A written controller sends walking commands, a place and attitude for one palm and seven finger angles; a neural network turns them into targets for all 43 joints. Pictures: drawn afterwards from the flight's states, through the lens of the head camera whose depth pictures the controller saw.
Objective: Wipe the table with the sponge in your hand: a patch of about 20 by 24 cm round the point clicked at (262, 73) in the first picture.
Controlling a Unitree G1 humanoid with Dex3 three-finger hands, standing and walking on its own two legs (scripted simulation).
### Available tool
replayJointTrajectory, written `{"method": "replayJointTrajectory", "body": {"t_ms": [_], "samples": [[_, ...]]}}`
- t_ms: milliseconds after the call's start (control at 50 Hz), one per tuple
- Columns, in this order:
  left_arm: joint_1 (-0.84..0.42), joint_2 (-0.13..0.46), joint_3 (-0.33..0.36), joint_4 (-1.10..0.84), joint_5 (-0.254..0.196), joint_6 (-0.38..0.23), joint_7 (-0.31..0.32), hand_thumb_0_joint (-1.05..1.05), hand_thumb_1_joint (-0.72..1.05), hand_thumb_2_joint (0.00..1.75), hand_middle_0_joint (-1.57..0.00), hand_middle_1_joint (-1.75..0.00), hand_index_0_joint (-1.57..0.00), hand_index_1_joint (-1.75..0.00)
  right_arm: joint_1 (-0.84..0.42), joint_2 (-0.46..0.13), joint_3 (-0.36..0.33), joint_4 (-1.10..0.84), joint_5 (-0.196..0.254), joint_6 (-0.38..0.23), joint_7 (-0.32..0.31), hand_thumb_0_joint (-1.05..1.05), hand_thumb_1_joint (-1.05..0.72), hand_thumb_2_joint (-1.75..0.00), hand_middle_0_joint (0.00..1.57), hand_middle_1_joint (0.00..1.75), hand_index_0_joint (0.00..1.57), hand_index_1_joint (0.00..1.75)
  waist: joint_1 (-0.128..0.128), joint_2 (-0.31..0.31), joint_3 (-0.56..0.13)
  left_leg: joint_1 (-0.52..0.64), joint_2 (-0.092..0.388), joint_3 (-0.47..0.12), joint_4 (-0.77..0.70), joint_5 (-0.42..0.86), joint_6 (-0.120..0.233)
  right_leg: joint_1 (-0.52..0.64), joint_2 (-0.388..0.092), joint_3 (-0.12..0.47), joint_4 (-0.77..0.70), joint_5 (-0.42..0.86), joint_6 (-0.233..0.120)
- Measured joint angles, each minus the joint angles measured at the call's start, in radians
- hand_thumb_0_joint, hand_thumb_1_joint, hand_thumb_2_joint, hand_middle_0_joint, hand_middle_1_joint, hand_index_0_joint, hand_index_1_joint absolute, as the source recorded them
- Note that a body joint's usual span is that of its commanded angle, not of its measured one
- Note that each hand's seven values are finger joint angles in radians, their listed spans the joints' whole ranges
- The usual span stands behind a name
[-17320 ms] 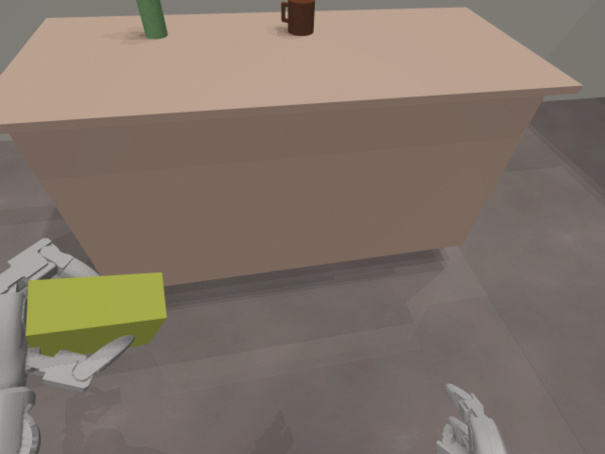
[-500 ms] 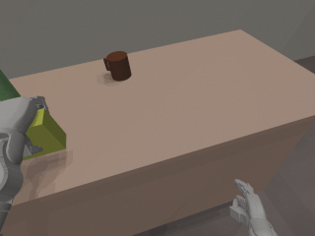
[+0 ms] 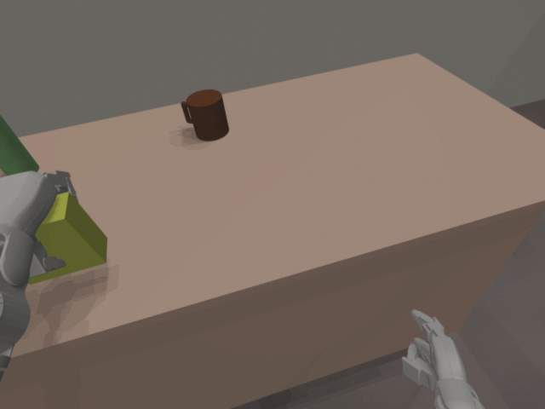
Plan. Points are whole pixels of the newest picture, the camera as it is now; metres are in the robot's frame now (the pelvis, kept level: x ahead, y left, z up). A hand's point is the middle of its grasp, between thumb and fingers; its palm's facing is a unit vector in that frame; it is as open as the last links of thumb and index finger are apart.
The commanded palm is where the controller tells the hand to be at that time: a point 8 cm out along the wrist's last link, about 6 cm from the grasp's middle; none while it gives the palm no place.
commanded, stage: lower the sponge onto the table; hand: left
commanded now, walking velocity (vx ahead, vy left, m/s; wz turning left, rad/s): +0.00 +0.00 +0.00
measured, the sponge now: (55, 246) +0.24 +0.36 +0.14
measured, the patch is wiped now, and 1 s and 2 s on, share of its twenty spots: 0.00 0.00 0.00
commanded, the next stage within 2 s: wipe forward along the first lane in 1.84 s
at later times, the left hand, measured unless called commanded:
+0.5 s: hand (46, 236) +0.24 +0.35 +0.16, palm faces +0.04 +0.00 -1.00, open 9.3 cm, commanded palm +0.20 +0.35 +0.24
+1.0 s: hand (60, 242) +0.24 +0.35 +0.15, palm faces +0.06 -0.02 -1.00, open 9.3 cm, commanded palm +0.21 +0.35 +0.22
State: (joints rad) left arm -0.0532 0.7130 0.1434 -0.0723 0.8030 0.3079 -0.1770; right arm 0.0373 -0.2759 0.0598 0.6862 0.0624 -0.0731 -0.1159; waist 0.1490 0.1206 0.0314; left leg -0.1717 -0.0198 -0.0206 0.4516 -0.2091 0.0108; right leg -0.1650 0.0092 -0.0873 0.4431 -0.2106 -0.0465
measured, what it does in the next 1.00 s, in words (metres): stands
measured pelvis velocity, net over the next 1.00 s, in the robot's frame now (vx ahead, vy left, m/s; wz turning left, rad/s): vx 0.00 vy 0.01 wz -0.01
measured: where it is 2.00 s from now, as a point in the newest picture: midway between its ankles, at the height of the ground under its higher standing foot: outside the picture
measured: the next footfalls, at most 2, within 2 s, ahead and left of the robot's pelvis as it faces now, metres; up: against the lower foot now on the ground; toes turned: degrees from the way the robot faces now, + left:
none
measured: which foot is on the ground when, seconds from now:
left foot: down 0.00-1.00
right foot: down 0.00-1.00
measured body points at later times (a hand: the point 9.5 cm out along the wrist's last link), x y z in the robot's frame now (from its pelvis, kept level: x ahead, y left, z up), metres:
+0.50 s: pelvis +0.00 +0.01 +0.00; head -0.01 -0.03 +0.45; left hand +0.23 +0.35 +0.22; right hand +0.25 -0.18 -0.08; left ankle +0.03 +0.11 -0.74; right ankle +0.02 -0.09 -0.74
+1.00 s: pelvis +0.00 +0.01 +0.00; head -0.01 -0.03 +0.45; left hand +0.24 +0.34 +0.20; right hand +0.25 -0.18 -0.08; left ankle +0.03 +0.11 -0.74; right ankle +0.02 -0.09 -0.74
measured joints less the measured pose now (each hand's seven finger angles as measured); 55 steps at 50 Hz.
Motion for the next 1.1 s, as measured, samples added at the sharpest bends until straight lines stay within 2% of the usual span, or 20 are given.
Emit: {"method": "replayJointTrajectory", "body": {"t_ms": [160,320,440,540,640,740,900,1000,1100], "samples": [[0.027,0.008,-0.001,-0.034,-0.015,0.006,0.001,0.0,-0.44,1.05,-0.81,-1.4,-0.82,-1.4,-0.011,0.011,0.01,-0.009,-0.003,0.008,0.01,0.02,-0.9,-0.9,0.2,0.3,0.2,0.3,-0.003,0.0,-0.007,-0.002,-0.002,0.009,-0.002,0.002,0.003,-0.007,-0.002,0.009,0.003,0.002,0.004],[0.012,0.002,-0.003,-0.018,-0.004,0.029,-0.008,0.0,-0.44,1.05,-0.81,-1.4,-0.81,-1.4,-0.011,0.005,0.01,-0.007,0.001,0.009,0.005,0.02,-0.9,-0.9,0.2,0.3,0.21,0.3,0.004,0.0,-0.006,-0.006,-0.005,0.006,-0.001,0.005,0.006,-0.007,-0.005,0.006,-0.001,0.007,0.006],[0.004,-0.011,-0.032,-0.008,0.008,0.008,-0.012,0.0,-0.44,1.05,-0.81,-1.4,-0.81,-1.4,-0.009,0.007,0.01,-0.004,0.0,0.003,-0.001,0.02,-0.9,-0.9,0.2,0.3,0.2,0.3,0.005,-0.004,-0.003,-0.004,-0.008,0.004,-0.004,0.008,0.009,-0.005,-0.008,0.004,-0.003,0.009,0.009],[0.015,-0.01,-0.025,-0.004,0.01,-0.011,0.003,0.0,-0.44,1.05,-0.81,-1.4,-0.82,-1.4,-0.008,0.015,0.012,-0.006,-0.005,0.002,0.002,0.02,-0.9,-0.9,0.2,0.3,0.21,0.3,0.001,-0.01,0.001,-0.001,-0.005,0.009,-0.005,0.007,0.008,-0.002,-0.004,0.01,-0.007,0.011,0.008],[0.033,-0.014,-0.005,-0.004,0.004,-0.005,0.02,0.0,-0.44,1.05,-0.81,-1.4,-0.81,-1.4,-0.003,0.014,0.009,-0.004,-0.006,0.006,0.008,0.02,-0.9,-0.9,0.2,0.3,0.21,0.3,-0.003,-0.011,0.001,-0.001,-0.003,0.012,-0.004,0.005,0.009,-0.001,-0.002,0.014,-0.011,0.013,0.009],[0.028,-0.026,-0.018,0.015,0.014,0.006,0.017,0.0,-0.44,1.05,-0.81,-1.4,-0.81,-1.4,0.004,0.005,0.004,0.0,-0.002,0.007,0.006,0.02,-0.9,-0.9,0.2,0.3,0.21,0.3,-0.002,-0.008,0.001,-0.005,-0.005,0.009,-0.001,0.004,0.011,-0.002,-0.004,0.01,-0.011,0.013,0.011],[0.069,-0.056,-0.044,-0.035,0.021,-0.025,0.04,0.0,-0.44,1.05,-0.81,-1.4,-0.81,-1.4,0.005,0.015,0.001,0.001,-0.007,0.002,0.009,0.02,-0.9,-0.9,0.2,0.3,0.2,0.3,-0.001,-0.008,0.0,0.005,-0.008,0.013,-0.011,0.004,0.014,0.003,-0.007,0.016,-0.013,0.01,0.013],[0.053,-0.067,-0.052,-0.015,0.023,-0.002,0.068,0.0,-0.45,1.05,-0.81,-1.4,-0.82,-1.4,-0.003,0.019,0.005,0.005,-0.007,0.007,0.015,0.02,-0.9,-0.9,0.2,0.3,0.2,0.3,0.002,-0.008,-0.004,0.005,-0.007,0.013,-0.016,0.005,0.012,0.003,-0.005,0.016,-0.018,0.011,0.012],[0.027,-0.069,-0.059,0.035,0.04,0.031,0.055,0.0,-0.44,1.05,-0.81,-1.4,-0.81,-1.4,-0.01,0.017,0.009,0.005,-0.003,0.013,0.017,0.02,-0.9,-0.9,0.2,0.3,0.21,0.3,-0.002,-0.008,-0.007,0.0,-0.006,0.008,-0.018,0.007,0.01,-0.001,-0.005,0.011,-0.021,0.011,0.01]]}}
